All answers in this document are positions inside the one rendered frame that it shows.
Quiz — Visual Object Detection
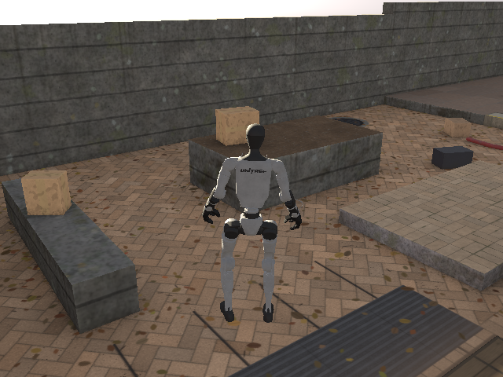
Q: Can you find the robot right shin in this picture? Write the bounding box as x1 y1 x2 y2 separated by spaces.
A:
263 259 275 313

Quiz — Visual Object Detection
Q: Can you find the right robot forearm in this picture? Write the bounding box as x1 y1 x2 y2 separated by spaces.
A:
284 190 299 218

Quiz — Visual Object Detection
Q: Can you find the robot left upper arm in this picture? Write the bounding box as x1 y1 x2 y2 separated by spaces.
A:
213 157 238 199

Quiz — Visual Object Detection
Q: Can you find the robot right upper arm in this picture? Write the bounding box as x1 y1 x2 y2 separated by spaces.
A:
270 159 292 202

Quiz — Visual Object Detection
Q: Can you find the robot right hand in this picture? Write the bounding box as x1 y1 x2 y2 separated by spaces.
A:
284 213 302 230

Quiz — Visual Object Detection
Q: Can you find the left robot forearm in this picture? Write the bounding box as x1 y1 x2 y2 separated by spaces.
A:
204 186 220 211

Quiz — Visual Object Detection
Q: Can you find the robot left hand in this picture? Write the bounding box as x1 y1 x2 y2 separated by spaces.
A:
202 208 220 224

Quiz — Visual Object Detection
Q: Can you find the robot torso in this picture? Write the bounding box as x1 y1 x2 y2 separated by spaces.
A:
235 153 272 236

